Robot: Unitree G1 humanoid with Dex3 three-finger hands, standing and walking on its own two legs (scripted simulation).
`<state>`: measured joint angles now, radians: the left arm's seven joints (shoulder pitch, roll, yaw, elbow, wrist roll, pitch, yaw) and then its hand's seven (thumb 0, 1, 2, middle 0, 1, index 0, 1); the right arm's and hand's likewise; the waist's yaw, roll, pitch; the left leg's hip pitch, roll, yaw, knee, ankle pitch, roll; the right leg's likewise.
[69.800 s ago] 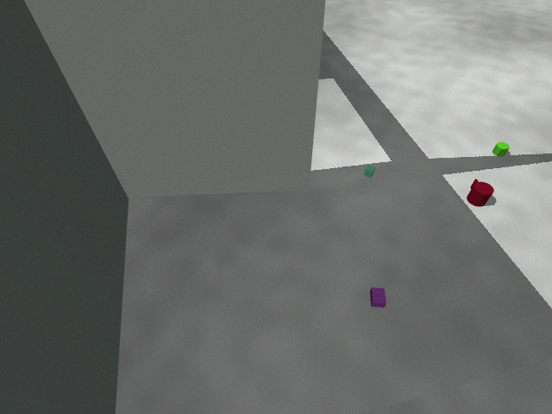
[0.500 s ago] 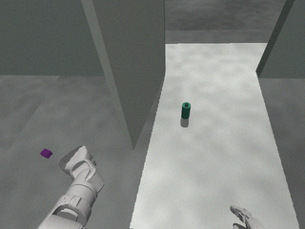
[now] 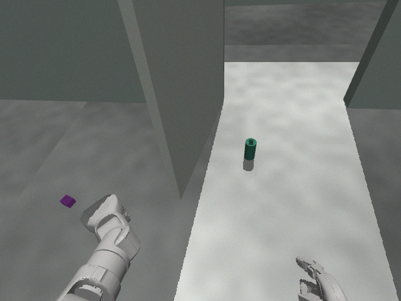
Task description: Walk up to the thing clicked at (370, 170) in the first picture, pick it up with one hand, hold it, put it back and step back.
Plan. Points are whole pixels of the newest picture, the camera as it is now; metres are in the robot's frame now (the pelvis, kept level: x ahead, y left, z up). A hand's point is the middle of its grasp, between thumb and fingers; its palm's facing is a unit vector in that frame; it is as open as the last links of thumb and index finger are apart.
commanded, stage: hold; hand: left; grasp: from above
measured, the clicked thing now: (118, 232) +0.31 +0.23 -0.10
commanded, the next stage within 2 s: crouch in 0.36 s
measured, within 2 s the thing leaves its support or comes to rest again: rests again in 1.94 s
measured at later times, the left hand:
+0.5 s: hand (121, 233) +0.29 +0.21 -0.05, palm faces -0.32 -0.32 -0.89, open 5.2 cm
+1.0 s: hand (137, 247) +0.31 +0.21 -0.19, palm faces -0.36 -0.22 -0.90, open 4.6 cm
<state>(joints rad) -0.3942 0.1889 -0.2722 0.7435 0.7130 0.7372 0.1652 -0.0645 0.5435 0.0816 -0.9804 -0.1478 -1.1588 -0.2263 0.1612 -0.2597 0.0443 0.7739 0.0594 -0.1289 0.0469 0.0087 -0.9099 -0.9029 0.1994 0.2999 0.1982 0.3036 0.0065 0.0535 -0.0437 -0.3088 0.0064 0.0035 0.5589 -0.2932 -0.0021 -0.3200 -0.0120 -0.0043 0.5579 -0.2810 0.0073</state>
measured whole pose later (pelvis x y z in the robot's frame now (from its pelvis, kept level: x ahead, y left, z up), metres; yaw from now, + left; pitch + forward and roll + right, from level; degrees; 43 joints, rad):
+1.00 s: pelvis -0.03 +0.00 -0.08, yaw -1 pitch +19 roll -1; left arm -0.67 0.18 -0.08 1.28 0.78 0.50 0.52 -0.06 0.61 0.00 -1.03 0.00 -1.30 -0.08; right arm 0.23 -0.27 -0.03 0.82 -0.02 -0.18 0.10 0.00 -0.88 -0.89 0.20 0.30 0.20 0.30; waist -0.09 -0.01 -0.12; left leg -0.96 0.03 -0.01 1.10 -0.47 -0.01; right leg -0.96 0.01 -0.01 1.07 -0.44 0.00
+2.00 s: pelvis -0.09 +0.00 -0.39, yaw -4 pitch +37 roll -4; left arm -1.18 0.55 0.19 1.62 0.88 0.30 0.51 0.00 0.68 0.10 -1.15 -0.17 -1.17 -0.15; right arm 0.17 -0.30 0.02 0.87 -0.14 -0.23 0.20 0.00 -0.91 -0.90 0.20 0.30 0.20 0.30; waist -0.27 0.06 -0.11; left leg -2.21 0.01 -0.07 2.24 -0.69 -0.01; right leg -2.19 0.01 -0.05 2.18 -0.64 0.01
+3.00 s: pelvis -0.09 +0.01 -0.45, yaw -8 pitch +35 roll -8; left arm -1.24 0.76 0.23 1.76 0.97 0.19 0.56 0.00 0.56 0.23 -1.10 -0.22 -1.09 -0.22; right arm 0.19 -0.34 0.12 0.83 -0.19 -0.28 0.29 0.00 -0.93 -0.91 0.20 0.30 0.20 0.30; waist -0.33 0.01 0.03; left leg -2.36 0.01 -0.14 2.46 -0.72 0.00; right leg -2.31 0.01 -0.10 2.35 -0.65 0.02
